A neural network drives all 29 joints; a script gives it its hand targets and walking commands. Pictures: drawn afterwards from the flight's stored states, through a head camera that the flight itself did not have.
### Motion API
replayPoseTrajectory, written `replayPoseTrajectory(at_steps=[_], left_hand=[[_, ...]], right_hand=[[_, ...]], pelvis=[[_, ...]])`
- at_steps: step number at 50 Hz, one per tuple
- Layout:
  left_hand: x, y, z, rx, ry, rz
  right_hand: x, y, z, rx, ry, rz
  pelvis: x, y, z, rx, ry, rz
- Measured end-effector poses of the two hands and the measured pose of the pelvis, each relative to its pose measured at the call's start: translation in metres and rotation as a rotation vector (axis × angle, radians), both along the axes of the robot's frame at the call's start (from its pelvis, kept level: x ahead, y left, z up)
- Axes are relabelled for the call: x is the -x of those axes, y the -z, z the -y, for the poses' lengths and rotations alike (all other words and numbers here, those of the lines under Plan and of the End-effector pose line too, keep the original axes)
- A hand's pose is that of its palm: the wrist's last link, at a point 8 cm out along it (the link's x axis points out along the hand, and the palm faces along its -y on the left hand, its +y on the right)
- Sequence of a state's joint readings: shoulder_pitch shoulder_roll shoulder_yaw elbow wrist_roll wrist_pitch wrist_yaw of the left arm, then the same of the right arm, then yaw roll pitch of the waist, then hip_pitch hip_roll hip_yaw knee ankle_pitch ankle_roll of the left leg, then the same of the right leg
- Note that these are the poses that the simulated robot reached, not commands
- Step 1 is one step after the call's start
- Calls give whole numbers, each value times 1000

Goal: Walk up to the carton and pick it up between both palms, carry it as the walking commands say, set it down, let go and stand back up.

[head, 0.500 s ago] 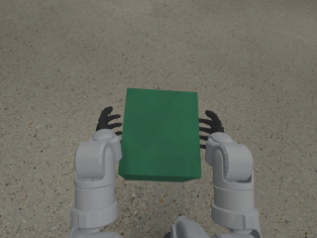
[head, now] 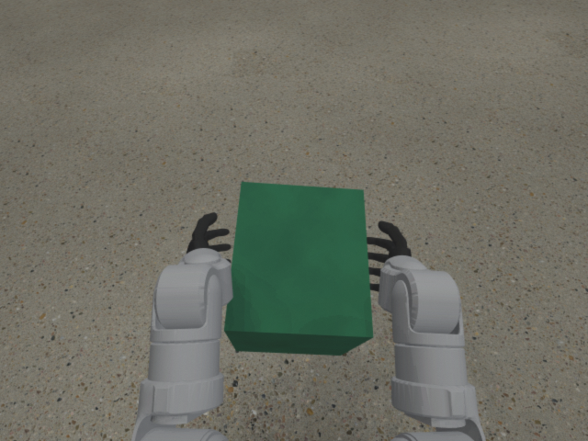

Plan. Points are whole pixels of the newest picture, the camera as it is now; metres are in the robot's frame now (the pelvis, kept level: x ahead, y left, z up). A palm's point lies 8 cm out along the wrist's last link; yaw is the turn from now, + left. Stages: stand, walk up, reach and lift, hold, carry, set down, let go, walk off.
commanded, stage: carry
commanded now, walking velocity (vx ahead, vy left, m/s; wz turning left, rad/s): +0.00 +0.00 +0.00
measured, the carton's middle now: (295, 276) +0.36 +0.01 +0.00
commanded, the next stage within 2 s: none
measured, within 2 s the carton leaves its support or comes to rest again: neither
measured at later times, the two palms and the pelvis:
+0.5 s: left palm (169, 278) +0.31 +0.17 +0.07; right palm (360, 282) +0.30 -0.08 +0.07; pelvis -0.01 +0.05 -0.01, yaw -2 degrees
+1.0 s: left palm (174, 301) +0.28 +0.16 +0.07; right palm (370, 309) +0.27 -0.09 +0.05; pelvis -0.04 +0.04 -0.01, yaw -1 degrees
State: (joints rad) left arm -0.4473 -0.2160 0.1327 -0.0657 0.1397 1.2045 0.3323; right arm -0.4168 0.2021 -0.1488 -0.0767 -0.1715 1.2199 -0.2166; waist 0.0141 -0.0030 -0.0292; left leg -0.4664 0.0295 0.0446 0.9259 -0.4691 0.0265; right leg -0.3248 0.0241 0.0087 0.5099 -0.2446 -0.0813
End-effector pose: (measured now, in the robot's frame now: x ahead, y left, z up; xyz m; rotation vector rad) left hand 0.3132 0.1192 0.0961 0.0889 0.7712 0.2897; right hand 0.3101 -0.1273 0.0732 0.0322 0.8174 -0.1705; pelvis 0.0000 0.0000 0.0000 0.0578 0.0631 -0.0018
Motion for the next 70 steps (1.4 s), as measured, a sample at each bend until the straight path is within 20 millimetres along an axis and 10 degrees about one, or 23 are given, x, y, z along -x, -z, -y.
replayPoseTrajectory(at_steps=[17,70], left_hand=[[0,28,-49,41,25,-40],[30,44,-44,46,136,87]], right_hand=[[3,10,-49,96,1,-41],[38,32,-36,59,-21,90]], pelvis=[[1,6,-44,72,12,-19],[36,7,-42,58,18,33]])
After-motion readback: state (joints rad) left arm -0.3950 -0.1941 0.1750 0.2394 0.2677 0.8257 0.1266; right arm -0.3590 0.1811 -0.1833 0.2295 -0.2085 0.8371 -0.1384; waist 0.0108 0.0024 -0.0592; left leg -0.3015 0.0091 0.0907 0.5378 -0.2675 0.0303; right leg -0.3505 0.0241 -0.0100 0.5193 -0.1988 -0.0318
